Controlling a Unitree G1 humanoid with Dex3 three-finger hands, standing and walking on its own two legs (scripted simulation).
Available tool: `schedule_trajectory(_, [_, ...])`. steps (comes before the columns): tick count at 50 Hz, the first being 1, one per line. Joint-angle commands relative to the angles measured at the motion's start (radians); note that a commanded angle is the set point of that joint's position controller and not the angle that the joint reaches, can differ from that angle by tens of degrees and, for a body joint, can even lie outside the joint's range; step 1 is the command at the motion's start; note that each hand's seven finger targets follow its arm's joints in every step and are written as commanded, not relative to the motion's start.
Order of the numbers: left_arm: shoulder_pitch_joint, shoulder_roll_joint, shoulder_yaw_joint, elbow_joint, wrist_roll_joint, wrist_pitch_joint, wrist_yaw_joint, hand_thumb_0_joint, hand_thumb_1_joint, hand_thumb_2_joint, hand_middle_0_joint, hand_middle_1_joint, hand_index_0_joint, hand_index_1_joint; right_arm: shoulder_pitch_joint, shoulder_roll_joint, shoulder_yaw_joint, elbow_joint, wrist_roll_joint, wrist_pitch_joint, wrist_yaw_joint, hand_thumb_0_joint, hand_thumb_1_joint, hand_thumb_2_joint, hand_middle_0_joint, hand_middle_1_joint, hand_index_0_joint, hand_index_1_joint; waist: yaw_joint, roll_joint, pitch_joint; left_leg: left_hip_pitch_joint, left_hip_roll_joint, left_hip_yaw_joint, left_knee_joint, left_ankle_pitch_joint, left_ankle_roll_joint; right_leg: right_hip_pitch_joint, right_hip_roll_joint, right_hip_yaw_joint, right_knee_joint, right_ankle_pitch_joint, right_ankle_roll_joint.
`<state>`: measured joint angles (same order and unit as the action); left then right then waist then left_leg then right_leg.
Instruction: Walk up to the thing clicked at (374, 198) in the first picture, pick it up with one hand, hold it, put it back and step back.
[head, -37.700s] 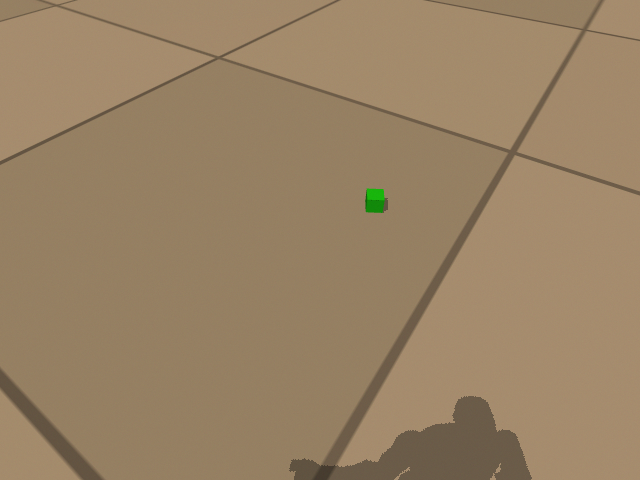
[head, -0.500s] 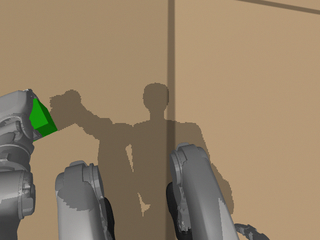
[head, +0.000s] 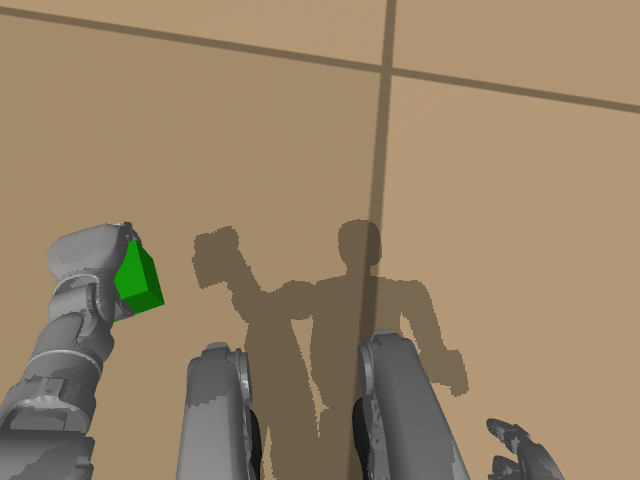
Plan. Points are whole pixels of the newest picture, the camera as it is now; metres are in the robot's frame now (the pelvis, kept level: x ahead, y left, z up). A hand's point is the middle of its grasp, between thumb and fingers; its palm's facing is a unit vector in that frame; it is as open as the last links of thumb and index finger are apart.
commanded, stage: lift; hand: left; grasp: from above
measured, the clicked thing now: (123, 282) +0.41 +0.27 -0.14
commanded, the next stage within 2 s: hold in 0.96 s
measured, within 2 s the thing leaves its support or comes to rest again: neither
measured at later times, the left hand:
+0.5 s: hand (39, 247) +0.37 +0.25 +0.09, palm faces -0.41 -0.18 -0.90, open 10.9 cm
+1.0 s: hand out of the picture +0.39 +0.24 +0.18, palm faces -0.40 -0.19 -0.90, open 10.9 cm
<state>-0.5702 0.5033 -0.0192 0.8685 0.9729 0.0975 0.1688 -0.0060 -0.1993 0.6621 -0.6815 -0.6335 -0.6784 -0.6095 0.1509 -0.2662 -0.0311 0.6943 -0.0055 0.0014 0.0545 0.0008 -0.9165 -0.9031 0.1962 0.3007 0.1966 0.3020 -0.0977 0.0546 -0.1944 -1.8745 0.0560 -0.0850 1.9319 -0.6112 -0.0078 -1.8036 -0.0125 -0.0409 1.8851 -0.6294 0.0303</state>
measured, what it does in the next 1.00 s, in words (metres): rises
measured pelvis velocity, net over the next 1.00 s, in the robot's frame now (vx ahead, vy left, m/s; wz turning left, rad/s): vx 0.08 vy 0.00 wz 0.05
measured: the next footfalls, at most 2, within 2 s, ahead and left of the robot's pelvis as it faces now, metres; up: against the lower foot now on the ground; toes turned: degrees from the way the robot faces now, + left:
none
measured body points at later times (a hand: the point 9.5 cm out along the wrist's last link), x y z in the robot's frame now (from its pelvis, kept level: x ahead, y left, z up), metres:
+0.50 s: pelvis +0.04 +0.00 +0.18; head +0.13 +0.01 +0.62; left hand +0.39 +0.26 +0.14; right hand +0.16 -0.25 +0.06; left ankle +0.09 +0.13 -0.44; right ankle +0.10 -0.14 -0.44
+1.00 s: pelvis +0.08 +0.00 +0.26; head +0.12 +0.00 +0.71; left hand +0.40 +0.25 +0.23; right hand +0.18 -0.25 +0.14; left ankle +0.09 +0.13 -0.44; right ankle +0.09 -0.14 -0.44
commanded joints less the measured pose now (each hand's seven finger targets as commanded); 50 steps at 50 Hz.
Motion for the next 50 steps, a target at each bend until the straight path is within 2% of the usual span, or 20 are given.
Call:
schedule_trajectory(1, [-0.277,0.232,0.041,-0.237,0.001,0.044,0.033,0.000,0.576,0.893,-1.052,-0.632,-1.017,-0.670,0.096,-0.173,-0.058,-0.070,0.013,-0.024,-0.048,0.000,-0.907,-0.903,0.200,0.300,0.200,0.300,-0.013,0.118,-0.547,0.583,-0.040,0.037,-0.388,0.017,0.023,0.370,0.045,-0.028,-0.367,0.065,-0.059])
schedule_trajectory(3, [-0.240,0.217,0.036,-0.248,-0.008,0.063,0.028,0.000,0.570,0.904,-1.055,-0.618,-1.013,-0.662,0.085,-0.167,-0.054,-0.066,0.018,-0.026,-0.062,0.000,-0.905,-0.903,0.200,0.300,0.200,0.300,-0.007,0.103,-0.523,0.626,-0.039,0.031,-0.436,0.014,0.022,0.412,0.044,-0.025,-0.408,0.063,-0.058])
schedule_trajectory(6, [-0.215,0.164,-0.005,-0.280,-0.021,0.094,0.020,0.000,0.571,0.911,-1.054,-0.627,-1.011,-0.672,0.076,-0.157,-0.050,-0.067,0.024,-0.030,-0.080,0.000,-0.906,-0.903,0.200,0.300,0.199,0.300,-0.009,0.096,-0.527,0.718,-0.037,0.034,-0.504,0.056,0.019,0.497,0.045,-0.020,-0.474,0.107,-0.057])
schedule_trajectory(7, [-0.178,0.187,0.008,-0.274,-0.025,0.109,0.022,0.000,0.565,0.897,-1.047,-0.619,-1.004,-0.663,0.067,-0.156,-0.046,-0.065,0.029,-0.031,-0.087,0.000,-0.902,-0.902,0.200,0.300,0.199,0.300,0.009,0.088,-0.510,0.749,-0.037,0.036,-0.532,0.068,0.018,0.535,0.044,-0.018,-0.500,0.114,-0.058])
schedule_trajectory(9, [-0.179,0.148,-0.026,-0.294,-0.036,0.126,0.020,0.000,0.554,0.915,-1.048,-0.616,-1.000,-0.667,0.064,-0.143,-0.039,-0.065,0.033,-0.035,-0.096,0.000,-0.904,-0.903,0.200,0.300,0.199,0.300,-0.006,0.074,-0.480,0.783,-0.037,0.042,-0.576,0.082,0.019,0.594,0.048,-0.013,-0.556,0.125,-0.056])
schedule_trajectory(10, [-0.168,0.151,-0.020,-0.304,-0.039,0.133,0.018,0.000,0.544,0.944,-1.039,-0.638,-0.989,-0.691,0.070,-0.143,-0.039,-0.054,0.035,-0.039,-0.101,0.000,-0.903,-0.903,0.200,0.300,0.199,0.300,0.001,0.069,-0.475,0.812,-0.035,0.041,-0.601,0.096,0.018,0.625,0.046,-0.009,-0.579,0.138,-0.056])
schedule_trajectory(12, [-0.147,0.103,-0.062,-0.283,-0.049,0.146,0.015,0.000,0.522,0.918,-1.026,-0.613,-0.975,-0.668,0.064,-0.134,-0.034,-0.052,0.041,-0.046,-0.111,0.000,-0.902,-0.903,0.200,0.300,0.199,0.300,-0.006,0.062,-0.410,0.854,-0.032,0.035,-0.662,0.078,0.015,0.654,0.048,-0.007,-0.631,0.124,-0.056])
schedule_trajectory(13, [-0.148,0.099,-0.070,-0.283,-0.052,0.148,0.014,0.000,0.526,0.897,-1.023,-0.605,-0.974,-0.657,0.062,-0.131,-0.031,-0.049,0.044,-0.051,-0.116,0.000,-0.901,-0.903,0.200,0.300,0.199,0.300,-0.007,0.058,-0.384,0.873,-0.032,0.031,-0.690,0.073,0.014,0.674,0.049,-0.006,-0.655,0.116,-0.057])
schedule_trajectory(14, [-0.132,0.121,-0.055,-0.268,-0.048,0.152,0.017,0.000,0.519,0.919,-1.025,-0.611,-0.971,-0.668,0.065,-0.133,-0.031,-0.045,0.045,-0.057,-0.120,0.000,-0.902,-0.903,0.200,0.300,0.199,0.300,0.002,0.047,-0.362,0.886,-0.032,0.029,-0.717,0.065,0.013,0.705,0.049,0.000,-0.682,0.106,-0.056])
schedule_trajectory(18, [-0.092,0.049,-0.108,-0.245,-0.060,0.157,0.016,0.000,0.512,0.901,-1.007,-0.619,-0.959,-0.670,0.060,-0.117,-0.026,-0.041,0.051,-0.080,-0.131,0.000,-0.903,-0.904,0.200,0.300,0.199,0.300,0.003,0.028,-0.300,0.958,-0.037,0.045,-0.796,0.106,0.012,0.812,0.051,0.015,-0.781,0.136,-0.055])
schedule_trajectory(19, [-0.102,0.076,-0.089,-0.259,-0.059,0.156,0.020,0.000,0.496,0.899,-1.007,-0.599,-0.952,-0.657,0.069,-0.121,-0.029,-0.034,0.050,-0.085,-0.133,0.000,-0.902,-0.904,0.200,0.300,0.199,0.300,0.009,0.033,-0.312,0.989,-0.035,0.049,-0.812,0.139,0.012,0.846,0.050,0.018,-0.798,0.166,-0.055])
schedule_trajectory(20, [-0.112,0.074,-0.093,-0.266,-0.057,0.154,0.024,0.000,0.504,0.891,-1.011,-0.592,-0.958,-0.648,0.066,-0.119,-0.028,-0.035,0.050,-0.090,-0.135,0.000,-0.902,-0.904,0.200,0.300,0.200,0.300,0.013,0.033,-0.319,1.018,-0.037,0.052,-0.832,0.157,0.011,0.877,0.050,0.019,-0.817,0.182,-0.054])
schedule_trajectory(26, [-0.096,0.011,-0.118,-0.207,-0.053,0.173,0.052,0.000,0.545,0.919,-1.031,-0.623,-0.983,-0.674,0.093,-0.110,-0.023,-0.019,0.045,-0.103,-0.134,0.000,-0.896,-0.902,0.200,0.300,0.200,0.300,0.013,0.019,-0.264,1.147,-0.040,0.060,-0.950,0.260,0.009,1.008,0.052,0.016,-0.930,0.280,-0.050])
schedule_trajectory(29, [-0.101,0.026,-0.110,-0.209,-0.056,0.187,0.061,0.000,0.547,0.965,-1.036,-0.642,-0.984,-0.698,0.103,-0.113,-0.026,-0.013,0.045,-0.107,-0.132,0.000,-0.898,-0.903,0.200,0.300,0.200,0.300,0.025,0.028,-0.276,1.220,-0.044,0.071,-0.991,0.346,0.008,1.089,0.049,0.020,-0.977,0.362,-0.045])
schedule_trajectory(30, [-0.087,0.004,-0.123,-0.183,-0.057,0.193,0.058,0.000,0.548,0.975,-1.040,-0.636,-0.984,-0.695,0.107,-0.113,-0.024,-0.012,0.044,-0.108,-0.130,0.000,-0.895,-0.902,0.200,0.300,0.200,0.300,0.016,0.010,-0.254,1.228,-0.044,0.070,-1.006,0.356,0.009,1.102,0.048,0.019,-0.994,0.371,-0.043])
schedule_trajectory(32, [-0.078,0.023,-0.111,-0.182,-0.058,0.191,0.057,0.000,0.544,0.950,-1.061,-0.578,-0.996,-0.647,0.104,-0.118,-0.026,-0.015,0.042,-0.110,-0.128,0.000,-0.895,-0.901,0.200,0.300,0.200,0.300,0.026,0.009,-0.233,1.268,-0.044,0.071,-1.047,0.363,0.006,1.132,0.044,0.015,-1.025,0.373,-0.043])
schedule_trajectory(36, [-0.080,-0.010,-0.128,-0.185,-0.064,0.183,0.050,0.000,0.528,0.976,-1.046,-0.599,-0.980,-0.669,0.107,-0.111,-0.027,-0.024,0.043,-0.109,-0.124,0.000,-0.895,-0.901,0.200,0.300,0.200,0.300,0.027,-0.007,-0.215,1.319,-0.051,0.077,-1.098,0.394,0.008,1.202,0.040,0.026,-1.087,0.409,-0.035])
schedule_trajectory(42, [-0.093,-0.008,-0.127,-0.206,-0.059,0.181,0.046,0.000,0.533,0.932,-1.037,-0.587,-0.978,-0.649,0.117,-0.116,-0.035,-0.023,0.043,-0.106,-0.115,0.000,-0.892,-0.899,0.200,0.300,0.200,0.300,0.031,-0.001,-0.217,1.422,-0.053,0.086,-1.167,0.478,0.004,1.289,0.037,0.030,-1.151,0.486,-0.034])
schedule_trajectory(44, [-0.081,-0.028,-0.136,-0.187,-0.060,0.186,0.044,0.000,0.540,0.973,-1.050,-0.590,-0.985,-0.659,0.116,-0.115,-0.034,-0.023,0.044,-0.102,-0.112,0.000,-0.890,-0.898,0.200,0.300,0.200,0.300,0.030,-0.021,-0.201,1.441,-0.052,0.085,-1.187,0.499,0.005,1.308,0.040,0.029,-1.175,0.504,-0.031])
schedule_trajectory(50, [-0.080,-0.029,-0.148,-0.212,-0.050,0.175,0.026,0.000,0.557,0.987,-1.062,-0.592,-0.997,-0.660,0.094,-0.118,-0.036,-0.034,0.047,-0.099,-0.102,0.000,-0.886,-0.898,0.200,0.300,0.200,0.300,0.039,-0.044,-0.168,1.475,-0.061,0.100,-1.244,0.476,0.009,1.365,0.036,0.036,-1.237,0.492,-0.026])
